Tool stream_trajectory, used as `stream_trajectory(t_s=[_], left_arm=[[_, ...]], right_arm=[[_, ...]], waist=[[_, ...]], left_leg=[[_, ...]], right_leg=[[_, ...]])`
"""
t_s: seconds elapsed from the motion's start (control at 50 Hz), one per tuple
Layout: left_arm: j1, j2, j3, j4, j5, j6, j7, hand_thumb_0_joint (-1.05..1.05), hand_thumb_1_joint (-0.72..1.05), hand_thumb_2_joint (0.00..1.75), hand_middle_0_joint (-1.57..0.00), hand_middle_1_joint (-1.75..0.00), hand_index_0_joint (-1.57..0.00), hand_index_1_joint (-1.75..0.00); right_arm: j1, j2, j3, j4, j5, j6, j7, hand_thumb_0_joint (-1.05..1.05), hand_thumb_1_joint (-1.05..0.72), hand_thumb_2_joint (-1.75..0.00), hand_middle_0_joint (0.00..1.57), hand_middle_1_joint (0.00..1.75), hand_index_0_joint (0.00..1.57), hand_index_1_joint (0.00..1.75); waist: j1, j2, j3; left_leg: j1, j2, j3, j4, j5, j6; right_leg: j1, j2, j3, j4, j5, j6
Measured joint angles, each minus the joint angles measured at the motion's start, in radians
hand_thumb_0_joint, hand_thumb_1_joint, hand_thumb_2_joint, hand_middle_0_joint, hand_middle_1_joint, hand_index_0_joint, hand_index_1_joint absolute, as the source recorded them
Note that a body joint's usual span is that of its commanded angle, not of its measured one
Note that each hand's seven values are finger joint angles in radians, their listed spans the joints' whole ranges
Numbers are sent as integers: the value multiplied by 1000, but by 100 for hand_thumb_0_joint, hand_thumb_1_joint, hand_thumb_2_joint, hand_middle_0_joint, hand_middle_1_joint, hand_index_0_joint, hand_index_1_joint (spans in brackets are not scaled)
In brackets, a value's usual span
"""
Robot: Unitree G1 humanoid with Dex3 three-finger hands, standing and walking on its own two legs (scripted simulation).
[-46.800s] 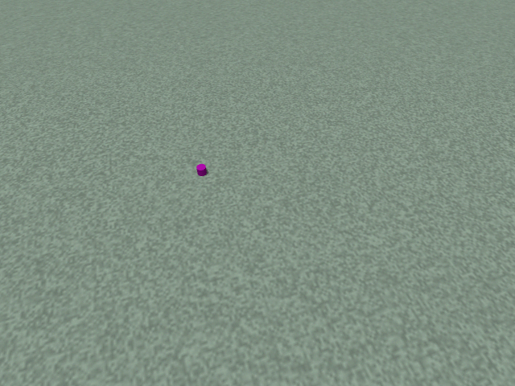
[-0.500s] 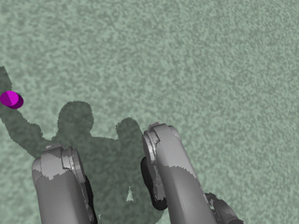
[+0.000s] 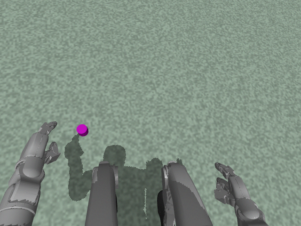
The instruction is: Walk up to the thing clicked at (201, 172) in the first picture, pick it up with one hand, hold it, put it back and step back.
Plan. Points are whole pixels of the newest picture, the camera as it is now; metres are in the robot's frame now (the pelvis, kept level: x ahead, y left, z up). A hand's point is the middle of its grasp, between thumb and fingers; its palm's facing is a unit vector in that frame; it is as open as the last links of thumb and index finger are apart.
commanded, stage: home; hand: left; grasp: from above
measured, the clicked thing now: (82, 130) +0.52 +0.28 -0.51
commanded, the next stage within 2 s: none
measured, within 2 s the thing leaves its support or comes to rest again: neither
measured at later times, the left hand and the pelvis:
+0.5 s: hand (43, 168) +0.25 +0.20 +0.10, palm faces +0.13 -0.97 -0.21, open 7.4 cm; pelvis +0.07 +0.00 +0.16, yaw +4 degrees
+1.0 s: hand (39, 186) +0.22 +0.18 +0.13, palm faces +0.14 -0.97 -0.19, open 7.4 cm; pelvis +0.07 -0.01 +0.18, yaw +5 degrees
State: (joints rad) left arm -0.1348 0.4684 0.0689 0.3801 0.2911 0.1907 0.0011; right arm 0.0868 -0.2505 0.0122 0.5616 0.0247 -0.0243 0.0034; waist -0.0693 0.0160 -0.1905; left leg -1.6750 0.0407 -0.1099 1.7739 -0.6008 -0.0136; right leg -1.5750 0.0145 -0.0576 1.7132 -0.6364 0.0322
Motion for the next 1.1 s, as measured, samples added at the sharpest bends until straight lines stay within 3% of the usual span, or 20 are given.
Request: stream_trajectory(t_s=[0.12,0.26,0.34,0.42,0.5,0.68,0.84,1.1], left_arm=[[122,-69,3,-82,-140,72,30,1,88,89,-21,-30,-21,-30],[272,-140,9,-214,-266,175,59,2,89,89,-20,-30,-21,-30],[359,-180,14,-281,-323,217,68,2,90,89,-20,-30,-21,-30],[445,-210,13,-347,-356,244,68,2,90,89,-20,-30,-21,-30],[535,-232,1,-424,-369,262,64,2,90,89,-20,-30,-20,-30],[664,-252,-30,-538,-357,274,41,1,90,89,-20,-30,-20,-30],[654,-250,-34,-504,-342,272,18,2,90,89,-20,-30,-20,-30],[638,-249,-38,-503,-340,267,18,2,90,89,-20,-30,-20,-30]], right_arm=[[13,24,20,-13,10,-37,-29,1,-90,-90,20,30,20,30],[71,47,41,-11,18,-64,-75,1,-90,-90,21,30,20,30],[120,53,52,-4,19,-84,-112,1,-90,-90,21,30,20,30],[166,55,52,-8,16,-106,-143,1,-90,-90,21,30,20,30],[206,52,43,-21,11,-126,-166,2,-90,-90,21,30,20,30],[224,39,22,-45,-4,-163,-187,2,-90,-90,20,30,20,30],[188,34,21,-47,-20,-197,-183,2,-90,-90,21,30,20,30],[196,34,30,-26,-24,-209,-178,2,-90,-90,21,30,20,30]], waist=[[-2,2,2],[-7,11,12],[-11,18,11],[-16,26,11],[-15,33,7],[7,41,-2],[23,30,19],[24,27,35]], left_leg=[[184,-1,5,-145,18,-4],[410,1,15,-334,45,-6],[544,3,20,-446,62,-6],[670,5,27,-551,81,-6],[782,7,36,-643,99,-5],[933,2,44,-756,124,-3],[963,-5,40,-768,132,-7],[964,-3,37,-767,140,-13]], right_leg=[[183,-6,-3,-145,19,-5],[408,-8,-3,-338,52,-8],[542,-8,-3,-454,73,-10],[667,-8,-1,-563,96,-12],[778,-8,4,-659,119,-12],[929,-14,7,-773,144,-11],[957,-20,3,-773,143,-13],[955,-18,1,-765,147,-19]])
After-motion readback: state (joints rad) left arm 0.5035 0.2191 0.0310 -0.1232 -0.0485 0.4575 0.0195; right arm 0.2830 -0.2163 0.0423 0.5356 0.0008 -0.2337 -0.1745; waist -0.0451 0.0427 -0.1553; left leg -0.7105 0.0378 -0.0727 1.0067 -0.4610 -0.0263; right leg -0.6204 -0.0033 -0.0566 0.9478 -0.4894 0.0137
